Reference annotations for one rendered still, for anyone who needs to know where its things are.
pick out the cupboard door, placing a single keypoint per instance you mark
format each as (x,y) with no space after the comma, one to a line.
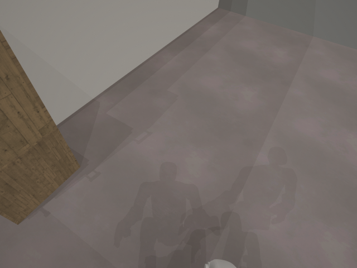
(22,120)

